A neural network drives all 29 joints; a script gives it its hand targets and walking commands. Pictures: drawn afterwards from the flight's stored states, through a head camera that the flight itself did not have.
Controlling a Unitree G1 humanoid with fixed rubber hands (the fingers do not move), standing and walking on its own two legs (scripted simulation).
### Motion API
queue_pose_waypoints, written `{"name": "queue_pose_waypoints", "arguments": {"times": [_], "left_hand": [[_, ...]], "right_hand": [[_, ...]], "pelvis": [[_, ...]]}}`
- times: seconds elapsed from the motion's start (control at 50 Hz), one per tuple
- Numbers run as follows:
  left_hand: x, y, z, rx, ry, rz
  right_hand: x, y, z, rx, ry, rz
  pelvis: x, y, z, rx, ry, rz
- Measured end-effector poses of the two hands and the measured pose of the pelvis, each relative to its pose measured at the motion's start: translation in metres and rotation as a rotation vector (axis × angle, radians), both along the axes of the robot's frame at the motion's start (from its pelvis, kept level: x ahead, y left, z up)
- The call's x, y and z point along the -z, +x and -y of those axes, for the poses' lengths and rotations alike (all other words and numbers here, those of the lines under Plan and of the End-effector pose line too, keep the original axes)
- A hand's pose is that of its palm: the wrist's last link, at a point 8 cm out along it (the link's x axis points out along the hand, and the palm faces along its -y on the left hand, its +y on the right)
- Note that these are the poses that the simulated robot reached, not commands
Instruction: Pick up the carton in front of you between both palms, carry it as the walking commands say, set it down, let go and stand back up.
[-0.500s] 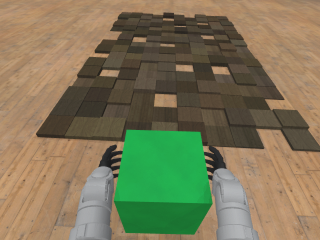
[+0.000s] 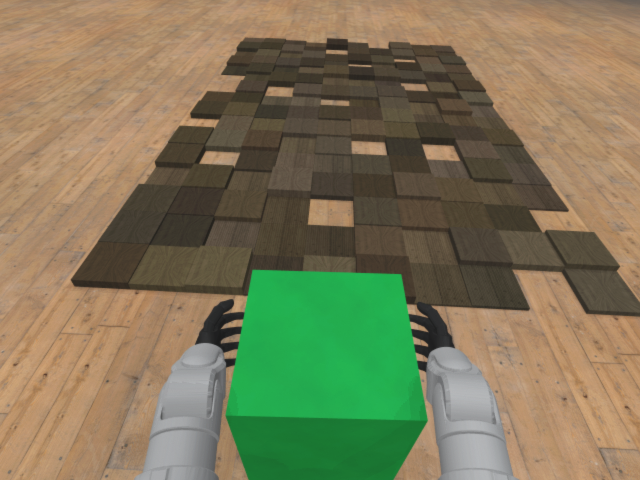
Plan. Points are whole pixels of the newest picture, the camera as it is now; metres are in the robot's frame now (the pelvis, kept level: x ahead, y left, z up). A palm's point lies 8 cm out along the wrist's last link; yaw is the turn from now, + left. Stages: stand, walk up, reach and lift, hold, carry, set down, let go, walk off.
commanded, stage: reach and lift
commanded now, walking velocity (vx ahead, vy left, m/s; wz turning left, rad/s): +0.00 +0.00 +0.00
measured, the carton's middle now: (323, 380) +0.29 +0.00 -0.04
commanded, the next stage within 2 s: hold in 0.12 s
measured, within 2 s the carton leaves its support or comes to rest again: neither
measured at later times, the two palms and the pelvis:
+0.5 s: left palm (205, 353) +0.28 +0.15 +0.05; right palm (444, 357) +0.28 -0.15 +0.05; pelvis -0.01 +0.00 +0.00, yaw +0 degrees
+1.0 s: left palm (225, 292) +0.36 +0.14 +0.07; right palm (440, 290) +0.37 -0.16 +0.07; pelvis +0.08 -0.01 -0.02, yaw +0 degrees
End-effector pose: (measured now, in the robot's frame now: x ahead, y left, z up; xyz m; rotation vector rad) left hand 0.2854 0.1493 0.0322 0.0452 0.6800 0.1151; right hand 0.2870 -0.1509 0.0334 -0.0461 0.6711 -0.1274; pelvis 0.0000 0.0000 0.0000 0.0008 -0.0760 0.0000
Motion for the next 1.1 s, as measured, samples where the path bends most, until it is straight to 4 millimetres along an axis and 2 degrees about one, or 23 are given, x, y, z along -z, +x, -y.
{"name": "queue_pose_waypoints", "arguments": {"times": [0.14, 0.3, 0.6, 0.7, 0.78, 0.88, 0.94, 1.0, 1.06, 1.1], "left_hand": [[-0.004, -0.001, 0.0, -0.001, -0.001, 0.005], [-0.02, -0.005, 0.0, -0.007, -0.008, 0.037], [-0.019, -0.008, 0.0, -0.012, -0.019, 0.021], [-0.024, 0.0, 0.0, -0.015, -0.02, 0.047], [-0.031, 0.014, 0.003, -0.02, -0.028, 0.087], [-0.038, 0.039, 0.015, -0.02, -0.033, 0.069], [-0.039, 0.055, 0.017, -0.043, -0.042, 0.031], [-0.038, 0.073, 0.011, -0.068, -0.049, 0.016], [-0.039, 0.097, 0.009, -0.065, -0.058, 0.0], [-0.041, 0.116, 0.014, -0.059, -0.072, -0.021]], "right_hand": [[-0.004, -0.002, 0.0, 0.001, 0.001, 0.004], [-0.02, -0.005, 0.0, 0.007, 0.008, 0.036], [-0.019, -0.008, 0.0, 0.015, 0.017, 0.021], [-0.023, -0.001, 0.0, 0.02, 0.023, 0.047], [-0.03, 0.012, 0.003, 0.033, 0.035, 0.087], [-0.035, 0.035, 0.015, 0.041, 0.044, 0.069], [-0.037, 0.057, 0.017, 0.023, 0.038, 0.031], [-0.04, 0.082, 0.01, 0.019, 0.057, 0.015], [-0.038, 0.101, 0.008, 0.06, 0.092, 0.0], [-0.036, 0.112, 0.013, 0.074, 0.086, -0.02]], "pelvis": [[0.0, -0.001, 0.0, 0.0, 0.0, 0.01], [-0.001, -0.003, 0.0, 0.0, 0.0, 0.034], [0.001, -0.013, -0.001, 0.002, 0.0, 0.039], [0.005, -0.006, -0.001, 0.008, 0.001, -0.038], [0.013, 0.007, 0.002, 0.016, 0.004, -0.079], [0.019, 0.038, 0.012, 0.005, -0.007, -0.116], [0.017, 0.06, 0.013, -0.024, 0.002, -0.14], [0.018, 0.084, 0.01, -0.006, 0.025, -0.153], [0.017, 0.112, 0.009, 0.03, 0.021, -0.174], [0.013, 0.131, 0.01, 0.04, 0.004, -0.184]]}}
